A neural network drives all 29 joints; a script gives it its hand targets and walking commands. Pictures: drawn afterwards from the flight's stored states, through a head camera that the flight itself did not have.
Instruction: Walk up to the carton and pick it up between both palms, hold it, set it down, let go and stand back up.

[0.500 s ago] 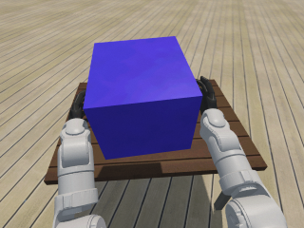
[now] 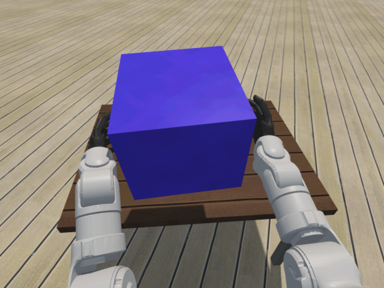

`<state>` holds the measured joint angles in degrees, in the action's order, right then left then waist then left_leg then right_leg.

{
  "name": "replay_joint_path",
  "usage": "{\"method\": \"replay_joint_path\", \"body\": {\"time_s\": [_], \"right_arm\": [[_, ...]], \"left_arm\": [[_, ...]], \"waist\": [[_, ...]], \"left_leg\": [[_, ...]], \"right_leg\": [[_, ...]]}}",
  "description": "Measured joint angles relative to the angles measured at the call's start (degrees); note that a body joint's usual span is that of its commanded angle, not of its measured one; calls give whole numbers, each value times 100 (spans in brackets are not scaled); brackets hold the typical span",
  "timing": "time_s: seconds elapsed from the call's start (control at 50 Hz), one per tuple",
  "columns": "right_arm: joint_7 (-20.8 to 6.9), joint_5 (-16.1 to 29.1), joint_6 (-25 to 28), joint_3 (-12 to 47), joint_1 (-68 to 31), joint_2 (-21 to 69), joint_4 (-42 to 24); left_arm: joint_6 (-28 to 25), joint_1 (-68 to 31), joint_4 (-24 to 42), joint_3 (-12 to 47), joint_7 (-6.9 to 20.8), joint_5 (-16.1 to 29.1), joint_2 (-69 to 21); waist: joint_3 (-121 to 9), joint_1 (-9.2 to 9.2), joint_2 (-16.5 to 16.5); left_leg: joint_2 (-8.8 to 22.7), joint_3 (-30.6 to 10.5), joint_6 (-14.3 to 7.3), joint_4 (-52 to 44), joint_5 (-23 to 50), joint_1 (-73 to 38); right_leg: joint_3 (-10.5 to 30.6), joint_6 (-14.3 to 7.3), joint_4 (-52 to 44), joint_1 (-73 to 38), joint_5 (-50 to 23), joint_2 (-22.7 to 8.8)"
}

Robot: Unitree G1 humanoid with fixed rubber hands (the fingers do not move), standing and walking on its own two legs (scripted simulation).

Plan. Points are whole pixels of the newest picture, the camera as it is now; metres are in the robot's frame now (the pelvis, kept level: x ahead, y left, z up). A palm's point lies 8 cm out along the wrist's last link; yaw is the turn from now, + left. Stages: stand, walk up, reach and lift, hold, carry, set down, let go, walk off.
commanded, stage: hold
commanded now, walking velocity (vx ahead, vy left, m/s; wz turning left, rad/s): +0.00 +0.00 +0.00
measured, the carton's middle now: (180, 119) +0.45 +0.01 +0.14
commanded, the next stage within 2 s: none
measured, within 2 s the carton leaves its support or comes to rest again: neither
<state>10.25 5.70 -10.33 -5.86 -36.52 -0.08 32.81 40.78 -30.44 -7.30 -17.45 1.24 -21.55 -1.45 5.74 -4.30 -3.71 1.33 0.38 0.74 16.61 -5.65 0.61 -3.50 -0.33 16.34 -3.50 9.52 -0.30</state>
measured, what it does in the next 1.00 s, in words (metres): stands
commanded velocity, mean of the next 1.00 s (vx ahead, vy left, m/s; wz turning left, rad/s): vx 0.00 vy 0.00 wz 0.00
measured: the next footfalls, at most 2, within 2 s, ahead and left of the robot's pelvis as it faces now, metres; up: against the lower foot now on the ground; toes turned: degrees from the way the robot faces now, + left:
none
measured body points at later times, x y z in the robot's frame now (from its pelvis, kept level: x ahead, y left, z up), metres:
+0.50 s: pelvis +0.00 +0.00 +0.00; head -0.03 +0.03 +0.45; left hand +0.37 +0.17 +0.15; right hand +0.38 -0.16 +0.16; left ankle +0.05 +0.13 -0.75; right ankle +0.01 -0.11 -0.75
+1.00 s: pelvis +0.00 +0.00 +0.00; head -0.04 +0.03 +0.45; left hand +0.37 +0.18 +0.16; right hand +0.38 -0.15 +0.18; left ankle +0.05 +0.13 -0.75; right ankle +0.01 -0.11 -0.75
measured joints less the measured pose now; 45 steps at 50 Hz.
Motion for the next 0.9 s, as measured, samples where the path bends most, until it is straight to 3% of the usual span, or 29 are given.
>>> {"method": "replay_joint_path", "body": {"time_s": [0.7,0.78,0.9], "right_arm": [[29,79,2,94,114,-21,-135],[134,150,-32,261,116,-88,-270],[89,36,-42,133,-50,-29,-75]], "left_arm": [[3,119,126,50,-9,25,-8],[-67,108,120,6,5,124,29],[-89,6,-7,-101,90,3,13]], "waist": [[26,-23,10],[54,-12,9],[9,26,-19]], "left_leg": [[7,-10,9,26,-38,-25],[6,-2,-5,35,-47,-74],[-16,25,-16,-34,-25,-163]], "right_leg": [[-12,-3,-15,-48,20,8],[-4,21,-22,-101,17,6],[21,29,-49,-163,9,-17]]}}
